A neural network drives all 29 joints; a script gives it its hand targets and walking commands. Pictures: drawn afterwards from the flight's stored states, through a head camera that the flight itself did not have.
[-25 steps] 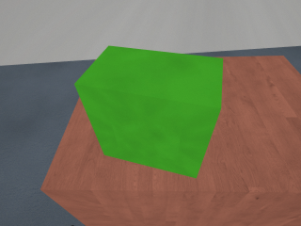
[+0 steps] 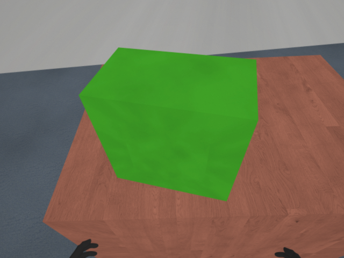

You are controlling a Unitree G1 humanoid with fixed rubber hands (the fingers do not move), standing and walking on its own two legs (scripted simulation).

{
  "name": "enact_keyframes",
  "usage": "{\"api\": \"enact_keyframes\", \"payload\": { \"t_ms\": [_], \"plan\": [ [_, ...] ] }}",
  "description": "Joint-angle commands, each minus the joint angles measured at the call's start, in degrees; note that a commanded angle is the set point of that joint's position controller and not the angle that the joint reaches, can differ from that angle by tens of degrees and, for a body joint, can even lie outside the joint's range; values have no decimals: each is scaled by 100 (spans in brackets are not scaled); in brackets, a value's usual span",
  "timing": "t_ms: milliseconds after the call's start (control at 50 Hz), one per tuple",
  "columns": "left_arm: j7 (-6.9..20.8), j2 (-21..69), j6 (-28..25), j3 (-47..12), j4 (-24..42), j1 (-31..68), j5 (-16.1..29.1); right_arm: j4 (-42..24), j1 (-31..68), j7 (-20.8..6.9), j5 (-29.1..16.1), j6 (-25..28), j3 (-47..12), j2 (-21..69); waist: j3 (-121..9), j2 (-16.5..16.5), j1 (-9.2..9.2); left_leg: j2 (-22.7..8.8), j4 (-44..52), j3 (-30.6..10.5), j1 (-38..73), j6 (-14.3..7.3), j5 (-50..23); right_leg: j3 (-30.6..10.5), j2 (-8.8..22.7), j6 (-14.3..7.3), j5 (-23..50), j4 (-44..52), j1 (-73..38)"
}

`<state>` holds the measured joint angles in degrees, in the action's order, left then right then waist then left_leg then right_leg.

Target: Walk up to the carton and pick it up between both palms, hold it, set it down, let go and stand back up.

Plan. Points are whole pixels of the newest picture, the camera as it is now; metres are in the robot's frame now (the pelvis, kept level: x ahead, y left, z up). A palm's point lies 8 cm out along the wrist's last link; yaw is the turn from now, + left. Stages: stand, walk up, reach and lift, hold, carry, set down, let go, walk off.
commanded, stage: walk up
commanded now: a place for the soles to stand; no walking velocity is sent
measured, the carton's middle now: (175, 128) +0.39 +0.01 +0.10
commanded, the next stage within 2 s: reach and lift in 0.70 s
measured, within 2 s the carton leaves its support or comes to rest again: neither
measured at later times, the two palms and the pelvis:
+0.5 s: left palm out of the picture +0.09 +0.27 -0.08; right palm out of the picture +0.07 -0.25 -0.09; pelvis -0.01 +0.01 +0.00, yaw -2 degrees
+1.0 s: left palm out of the picture +0.14 +0.27 -0.05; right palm out of the picture +0.11 -0.27 -0.06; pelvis -0.04 +0.01 +0.01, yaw -2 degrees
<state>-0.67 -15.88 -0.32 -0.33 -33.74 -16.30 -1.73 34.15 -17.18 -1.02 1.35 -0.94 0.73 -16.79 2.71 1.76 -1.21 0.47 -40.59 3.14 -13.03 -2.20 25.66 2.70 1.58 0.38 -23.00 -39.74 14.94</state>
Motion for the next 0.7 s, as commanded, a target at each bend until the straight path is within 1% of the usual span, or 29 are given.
{"api": "enact_keyframes", "payload": {
  "t_ms": [0,20,40,60,80,100,120,160,180,200,220,240,260,280,300,320,340,360,380,400,420,440,460,480,520,560,600,640,680],
  "plan": [
    [-24,-920,3,360,339,73,-14,-406,-296,-15,83,132,145,-595,-168,-660,30,-345,952,-513,88,70,-1318,-1075,987,-803,1881,916,63],
    [1,-820,-10,311,419,188,23,-400,-313,-9,55,173,195,-735,-154,-481,-19,-526,1135,-771,293,-38,-1827,-699,632,-580,1936,640,231],
    [13,-660,-11,263,463,228,34,-408,-282,-17,41,204,228,-854,-152,-47,1,-737,1373,-1110,431,-199,-2275,-336,310,-338,1853,207,380],
    [27,-560,3,219,451,151,53,-384,-276,19,18,199,274,-973,-26,212,-23,-1078,1442,-1401,529,-491,-2662,-78,83,-161,1352,-127,623],
    [30,-516,13,216,444,109,68,-377,-268,47,30,169,299,-981,79,332,-75,-1300,1440,-1539,580,-744,-3104,18,7,-77,912,-238,718],
    [43,-462,6,207,405,113,90,-330,-288,74,42,140,309,-1009,157,446,-87,-1359,1480,-1522,606,-803,-3336,58,-59,-26,447,-71,792],
    [45,-536,-2,203,410,22,69,-336,-311,57,23,116,291,-992,175,462,-87,-1331,1493,-1486,482,-833,-3215,41,-61,-35,344,52,685],
    [39,-575,-57,227,404,-170,40,-370,-87,54,16,73,228,-920,186,493,73,-1097,1446,-1096,-86,-673,-2857,-72,9,-108,741,519,74],
    [16,-732,-85,246,388,-221,-21,-367,-88,47,-15,89,192,-835,94,292,84,-883,1196,-784,-330,-496,-2590,-242,139,-159,1479,597,-325],
    [-2,-845,-124,315,347,-379,-29,-420,-29,29,-6,111,149,-752,-89,74,208,-664,939,-601,-701,-281,-2239,-576,367,-317,2120,612,-798],
    [-10,-1003,-105,371,303,-511,-38,-456,-53,11,-30,109,119,-651,-106,-265,195,-372,644,-418,-874,-113,-1773,-1039,680,-524,2146,743,-874],
    [-23,-1182,-95,441,217,-619,-39,-489,-36,-11,11,103,112,-602,-168,-637,243,-287,319,-384,-899,44,-1337,-1615,1106,-801,1718,1019,-819],
    [-54,-1282,-60,484,156,-713,-38,-489,-72,3,13,78,101,-522,-196,-791,272,-213,100,-354,-834,130,-902,-1952,1351,-1079,1562,1220,-768],
    [-77,-1258,-46,482,106,-664,-42,-477,-49,-9,52,62,120,-509,-125,-880,280,-180,162,-344,-811,146,-513,-2072,1492,-1224,1504,1349,-638],
    [-80,-1189,-32,464,142,-522,-41,-475,-44,-10,52,59,97,-484,-47,-804,227,-190,405,-361,-628,134,-325,-1980,1452,-1227,1487,1391,-392],
    [-69,-1125,-35,416,147,-292,-47,-456,-303,-3,49,108,121,-467,-46,-712,93,-224,773,-431,-251,118,-622,-1782,1333,-1080,1584,1257,-68],
    [-49,-1029,-24,388,223,-105,-26,-397,-489,-5,57,141,137,-540,-68,-593,-25,-321,1114,-521,113,61,-933,-1343,1102,-870,1606,1080,161],
    [-11,-815,-21,331,341,126,3,-312,-562,-6,68,189,167,-629,-76,-360,-34,-481,1293,-743,441,-30,-1373,-834,705,-605,1566,768,441],
    [11,-650,-20,258,410,166,38,-328,-551,-5,20,214,229,-863,-68,3,-43,-836,1627,-1299,435,-224,-1634,-339,216,-309,1371,257,569],
    [35,-472,-6,229,402,193,33,-355,-363,23,29,216,274,-950,115,189,-41,-1236,1818,-1601,430,-523,-1690,-86,-24,-101,596,-2,810],
    [52,-479,10,214,377,-10,68,-337,-327,41,30,187,287,-995,238,286,-18,-1469,1794,-1773,317,-779,-1979,-81,-17,-33,277,72,725],
    [47,-497,-28,211,350,-90,65,-341,-252,43,33,161,288,-926,312,202,-1,-1464,1791,-1642,209,-816,-2346,-61,-7,-67,406,219,603],
    [43,-561,-59,232,327,-163,64,-320,-238,45,38,145,298,-920,287,278,39,-1356,1612,-1427,111,-775,-2498,-135,6,-105,674,413,392],
    [33,-547,-95,227,336,-182,29,-314,-199,46,23,122,257,-908,127,281,47,-1111,1466,-1013,30,-610,-2619,-152,22,-128,957,653,102],
    [-1,-787,-136,293,328,-310,-13,-377,-194,25,5,114,206,-784,-34,60,67,-678,1032,-522,-401,-279,-2147,-606,305,-324,2008,581,-383],
    [-22,-1002,-98,392,224,-553,-22,-444,-150,-3,28,104,150,-649,-177,-276,164,-386,563,-378,-565,-18,-1609,-1375,854,-686,1867,837,-539],
    [-61,-1114,-63,431,166,-542,-43,-432,-194,-13,40,108,95,-501,-191,-691,207,-319,505,-402,-518,91,-1022,-1682,1168,-961,1591,1108,-428],
    [-64,-1056,-52,404,231,-300,-44,-398,-382,5,61,123,118,-494,-148,-620,80,-330,769,-462,-222,55,-1026,-1526,1110,-900,1562,1088,-81],
    [-21,-835,-49,342,346,-34,-4,-374,-426,-8,53,179,166,-648,-123,-303,-3,-512,1190,-660,273,-84,-1505,-911,606,-572,1804,705,336]
  ]
}}
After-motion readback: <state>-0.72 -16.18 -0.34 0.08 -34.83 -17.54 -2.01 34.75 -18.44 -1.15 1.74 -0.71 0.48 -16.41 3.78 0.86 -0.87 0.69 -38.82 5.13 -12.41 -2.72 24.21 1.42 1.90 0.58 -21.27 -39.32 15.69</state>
